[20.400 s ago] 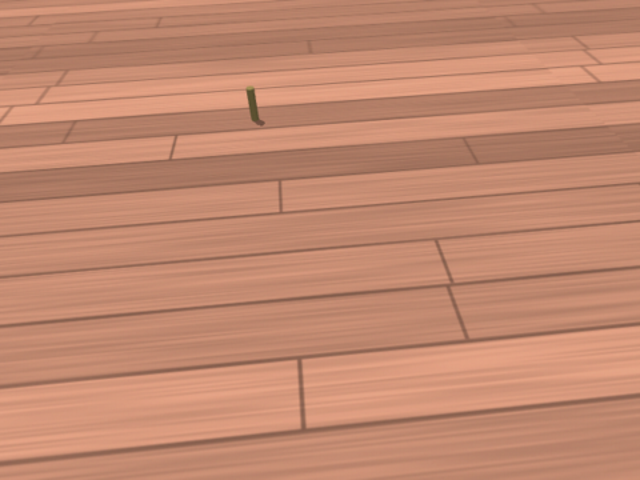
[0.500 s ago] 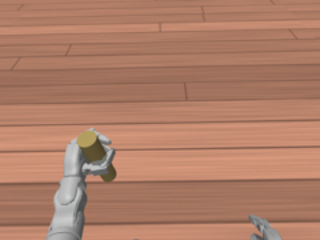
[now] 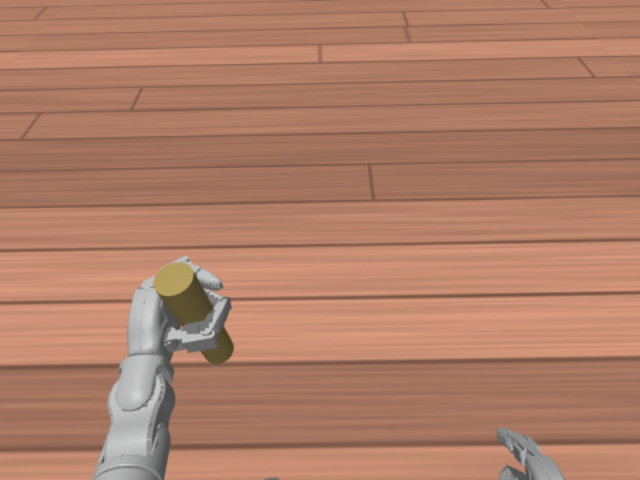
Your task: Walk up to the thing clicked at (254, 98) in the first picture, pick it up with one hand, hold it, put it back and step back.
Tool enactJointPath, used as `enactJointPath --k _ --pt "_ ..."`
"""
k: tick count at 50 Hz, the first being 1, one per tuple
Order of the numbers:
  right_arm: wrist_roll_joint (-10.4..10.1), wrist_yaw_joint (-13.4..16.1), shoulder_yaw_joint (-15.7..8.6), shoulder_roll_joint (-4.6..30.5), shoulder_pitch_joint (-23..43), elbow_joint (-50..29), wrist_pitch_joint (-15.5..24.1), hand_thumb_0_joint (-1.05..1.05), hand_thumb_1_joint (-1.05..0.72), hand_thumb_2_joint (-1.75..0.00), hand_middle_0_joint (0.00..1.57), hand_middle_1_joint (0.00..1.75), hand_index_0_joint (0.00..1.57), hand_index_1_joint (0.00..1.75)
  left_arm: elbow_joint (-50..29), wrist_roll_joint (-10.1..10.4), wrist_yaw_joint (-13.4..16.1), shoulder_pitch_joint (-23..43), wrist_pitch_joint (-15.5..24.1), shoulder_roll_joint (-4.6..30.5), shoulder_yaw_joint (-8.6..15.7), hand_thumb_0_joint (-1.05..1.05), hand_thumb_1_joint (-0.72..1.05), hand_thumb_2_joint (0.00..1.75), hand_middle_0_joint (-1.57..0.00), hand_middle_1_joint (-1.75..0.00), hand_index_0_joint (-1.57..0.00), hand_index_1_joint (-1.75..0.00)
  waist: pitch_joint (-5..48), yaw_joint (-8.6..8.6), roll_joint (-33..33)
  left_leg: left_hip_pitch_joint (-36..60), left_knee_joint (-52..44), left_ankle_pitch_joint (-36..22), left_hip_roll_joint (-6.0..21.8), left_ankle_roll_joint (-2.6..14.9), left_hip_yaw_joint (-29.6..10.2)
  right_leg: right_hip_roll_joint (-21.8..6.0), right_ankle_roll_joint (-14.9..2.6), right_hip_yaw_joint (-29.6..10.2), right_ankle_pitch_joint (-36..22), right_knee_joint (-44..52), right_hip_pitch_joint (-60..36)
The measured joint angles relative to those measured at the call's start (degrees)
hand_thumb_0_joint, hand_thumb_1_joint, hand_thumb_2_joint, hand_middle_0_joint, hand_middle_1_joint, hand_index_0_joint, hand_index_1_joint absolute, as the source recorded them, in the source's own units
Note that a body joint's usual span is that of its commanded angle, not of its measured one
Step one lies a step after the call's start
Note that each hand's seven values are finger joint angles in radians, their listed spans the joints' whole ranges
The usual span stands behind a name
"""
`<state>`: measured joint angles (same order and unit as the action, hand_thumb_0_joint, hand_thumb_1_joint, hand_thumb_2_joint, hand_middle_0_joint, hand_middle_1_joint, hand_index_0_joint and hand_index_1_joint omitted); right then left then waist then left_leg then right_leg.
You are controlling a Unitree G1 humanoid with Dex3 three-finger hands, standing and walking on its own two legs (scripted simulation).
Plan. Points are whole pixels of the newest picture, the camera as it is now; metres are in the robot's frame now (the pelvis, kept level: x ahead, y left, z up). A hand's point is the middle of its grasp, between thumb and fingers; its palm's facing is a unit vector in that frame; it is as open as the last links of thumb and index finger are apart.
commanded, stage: hold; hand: left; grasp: from the side
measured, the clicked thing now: (199, 319) +0.32 +0.18 +0.01
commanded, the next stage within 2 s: crouch in 0.60 s
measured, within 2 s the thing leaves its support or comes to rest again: neither
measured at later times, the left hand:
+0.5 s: hand (203, 305) +0.33 +0.17 +0.04, palm faces +0.05 -1.00 -0.02, open 5.6 cm
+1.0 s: hand (208, 316) +0.33 +0.17 +0.01, palm faces +0.07 -1.00 -0.02, open 5.6 cm
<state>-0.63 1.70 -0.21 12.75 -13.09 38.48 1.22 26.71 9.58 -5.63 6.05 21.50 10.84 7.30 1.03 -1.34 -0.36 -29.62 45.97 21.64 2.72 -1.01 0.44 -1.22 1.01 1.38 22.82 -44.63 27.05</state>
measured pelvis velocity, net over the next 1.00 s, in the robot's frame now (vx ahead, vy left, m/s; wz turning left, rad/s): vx -0.01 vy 0.00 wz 0.00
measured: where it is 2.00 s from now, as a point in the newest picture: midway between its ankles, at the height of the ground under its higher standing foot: outside the picture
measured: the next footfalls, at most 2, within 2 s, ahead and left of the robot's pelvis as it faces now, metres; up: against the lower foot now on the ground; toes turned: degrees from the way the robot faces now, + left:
none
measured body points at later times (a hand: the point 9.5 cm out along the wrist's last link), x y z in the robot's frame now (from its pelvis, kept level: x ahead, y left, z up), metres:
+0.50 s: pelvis +0.00 +0.00 +0.00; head +0.04 +0.01 +0.45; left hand +0.32 +0.22 +0.05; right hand +0.13 -0.25 -0.11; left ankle +0.02 +0.13 -0.71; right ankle +0.00 -0.13 -0.71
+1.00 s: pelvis -0.01 +0.00 -0.01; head +0.05 +0.01 +0.44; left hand +0.32 +0.22 +0.01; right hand +0.13 -0.25 -0.12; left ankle +0.02 +0.13 -0.71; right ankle +0.00 -0.13 -0.71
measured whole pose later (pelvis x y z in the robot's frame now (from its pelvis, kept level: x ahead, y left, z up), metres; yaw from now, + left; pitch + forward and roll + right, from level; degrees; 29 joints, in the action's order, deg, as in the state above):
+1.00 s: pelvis -0.01 +0.00 -0.01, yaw +0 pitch +8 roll -1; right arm 0.2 0.1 -0.9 12.8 -12.0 38.7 2.0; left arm 33.7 8.3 -4.4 10.3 25.0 10.9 8.1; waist 1.8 -1.8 0.0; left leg -35.9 50.4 22.7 2.6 -0.8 -0.1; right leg -1.3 1.1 1.6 24.0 -48.9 33.0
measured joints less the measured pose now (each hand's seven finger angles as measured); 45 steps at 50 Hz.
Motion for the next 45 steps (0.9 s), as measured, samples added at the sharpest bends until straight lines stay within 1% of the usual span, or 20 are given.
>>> enactJointPath --k 9,12,16,20,26,39,45 --pt "0.1 0.1 0.1 -0.1 0.3 0.3 0.0 0.01 -0.91 -0.91 0.2 0.3 0.2 0.3 1.1 0.0 0.0 1.1 0.5 0.6 0.5 0.02 0.12 1.1 -0.95 -1.13 -1.0 -1.14 0.0 0.05 0.0 -0.4 0.4 0.0 0.0 -0.08 -0.3 0.0 -0.09 0.3 0.1 -0.4 0.3" --pt "0.0 0.2 0.0 0.0 0.3 0.3 0.1 0.01 -0.91 -0.91 0.2 0.3 0.2 0.3 0.6 -0.1 -0.3 1.0 0.2 0.9 0.2 0.02 0.12 1.1 -0.95 -1.13 -1.0 -1.14 -0.1 0.01 0.0 -0.4 0.4 0.0 0.0 -0.06 -0.3 0.0 -0.06 0.3 0.1 -0.3 0.3" --pt "-0.1 0.3 0.1 0.1 0.1 0.5 0.2 0.01 -0.91 -0.91 0.2 0.3 0.2 0.3 0.5 0.3 -0.3 1.0 0.1 0.7 -0.3 0.02 0.12 1.1 -0.95 -1.13 -1.0 -1.14 0.1 -0.01 -0.1 -0.2 0.1 0.0 -0.1 0.02 -0.4 -0.1 0.01 0.3 0.0 0.0 -0.1" --pt "-0.1 0.4 0.0 0.0 0.3 0.5 0.0 0.01 -0.91 -0.91 0.2 0.3 0.2 0.3 0.9 -0.3 0.2 1.7 -0.1 0.5 -0.2 0.02 0.12 1.1 -0.95 -1.13 -1.0 -1.14 0.0 -0.09 0.0 -0.1 0.1 -0.1 -0.1 0.05 -0.2 -0.1 0.03 0.2 -0.1 0.0 -0.1" --pt "0.0 0.0 -0.1 0.0 0.1 0.0 0.0 0.01 -0.91 -0.91 0.2 0.3 0.2 0.3 0.7 -0.4 0.6 1.8 0.0 0.4 0.1 0.02 0.12 1.1 -0.95 -1.13 -1.0 -1.14 0.0 -0.08 0.0 -0.3 0.2 0.0 0.0 0.04 -0.1 0.0 0.02 0.0 -0.1 -0.1 0.2" --pt "-0.1 0.1 0.0 -0.1 0.1 0.1 0.2 0.01 -0.91 -0.91 0.2 0.3 0.2 0.3 -0.5 -0.6 1.1 0.3 -0.4 0.4 -0.5 0.02 0.12 1.1 -0.95 -1.13 -1.0 -1.14 0.0 -0.11 0.0 -0.1 0.1 0.1 -0.1 0.17 -0.1 -0.1 0.16 0.1 0.0 0.2 -0.1" --pt "0.3 -0.5 -0.2 -0.1 0.3 0.3 0.3 0.01 -0.89 -0.9 0.2 0.3 0.2 0.3 2.1 -1.0 1.5 1.5 0.8 0.3 -0.2 0.02 0.12 1.09 -0.95 -1.14 -1.0 -1.14 0.6 -0.09 0.1 -1.6 1.2 0.4 -0.1 0.19 -0.3 -0.1 0.15 0.2 0.3 -0.8 1.3"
